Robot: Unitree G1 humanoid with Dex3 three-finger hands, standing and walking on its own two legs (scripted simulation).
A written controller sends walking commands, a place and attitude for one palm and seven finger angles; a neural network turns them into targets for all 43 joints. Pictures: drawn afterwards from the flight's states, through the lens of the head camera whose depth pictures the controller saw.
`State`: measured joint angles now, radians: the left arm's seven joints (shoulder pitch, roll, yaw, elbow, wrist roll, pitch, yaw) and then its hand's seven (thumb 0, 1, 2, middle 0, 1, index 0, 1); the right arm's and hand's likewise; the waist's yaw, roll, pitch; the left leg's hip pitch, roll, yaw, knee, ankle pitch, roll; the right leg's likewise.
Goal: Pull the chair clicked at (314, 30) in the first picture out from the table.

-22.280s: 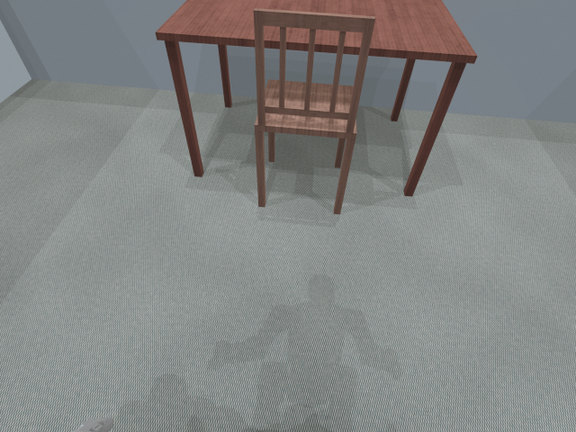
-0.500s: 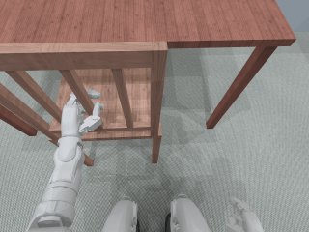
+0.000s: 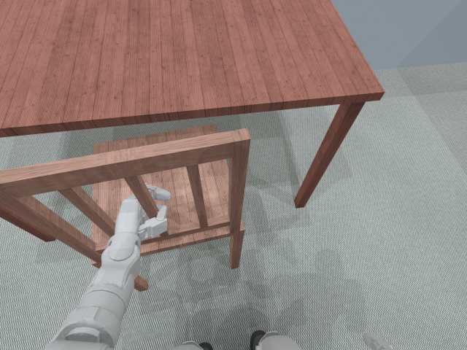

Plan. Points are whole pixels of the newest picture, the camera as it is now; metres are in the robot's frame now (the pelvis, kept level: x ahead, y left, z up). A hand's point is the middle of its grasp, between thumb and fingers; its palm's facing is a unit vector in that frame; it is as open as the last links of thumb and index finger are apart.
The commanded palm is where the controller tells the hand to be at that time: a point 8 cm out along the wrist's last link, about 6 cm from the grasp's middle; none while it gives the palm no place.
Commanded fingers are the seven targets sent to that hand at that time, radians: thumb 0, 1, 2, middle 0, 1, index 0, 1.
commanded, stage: step backward, pulling the chair out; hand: left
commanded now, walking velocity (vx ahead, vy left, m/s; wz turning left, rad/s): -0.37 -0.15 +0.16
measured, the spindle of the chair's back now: (150, 208) +0.38 +0.15 -0.06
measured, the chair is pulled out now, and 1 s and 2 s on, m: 0.07 0.14 0.15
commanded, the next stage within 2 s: none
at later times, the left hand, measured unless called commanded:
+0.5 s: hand (178, 246) +0.30 +0.09 -0.06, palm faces +0.04 -0.99 -0.16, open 5.1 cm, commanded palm +0.28 +0.14 -0.06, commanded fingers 0.00 0.90 0.90 -0.50 -1.45 -0.50 -1.45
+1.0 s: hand (177, 252) +0.29 +0.10 -0.07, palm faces +0.09 -0.98 -0.19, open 5.3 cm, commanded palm +0.28 +0.15 -0.06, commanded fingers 0.00 0.90 0.90 -0.50 -1.45 -0.50 -1.45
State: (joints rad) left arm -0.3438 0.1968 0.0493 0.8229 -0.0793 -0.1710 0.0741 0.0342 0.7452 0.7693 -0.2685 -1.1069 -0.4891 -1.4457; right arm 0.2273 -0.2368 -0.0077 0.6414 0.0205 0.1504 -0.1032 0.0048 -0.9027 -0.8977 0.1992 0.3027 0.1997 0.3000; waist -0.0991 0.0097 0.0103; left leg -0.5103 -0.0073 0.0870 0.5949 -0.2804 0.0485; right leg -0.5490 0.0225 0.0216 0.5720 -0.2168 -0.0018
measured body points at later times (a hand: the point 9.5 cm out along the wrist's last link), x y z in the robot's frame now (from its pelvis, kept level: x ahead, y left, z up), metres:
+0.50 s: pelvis -0.05 -0.03 +0.00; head +0.04 -0.04 +0.44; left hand +0.30 +0.15 -0.05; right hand +0.06 -0.31 -0.12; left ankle +0.00 +0.08 -0.73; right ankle +0.03 -0.12 -0.73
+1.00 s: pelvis -0.05 -0.04 +0.00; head +0.04 -0.07 +0.44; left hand +0.28 +0.15 -0.05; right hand +0.06 -0.30 -0.15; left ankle -0.02 +0.08 -0.72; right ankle +0.03 -0.12 -0.73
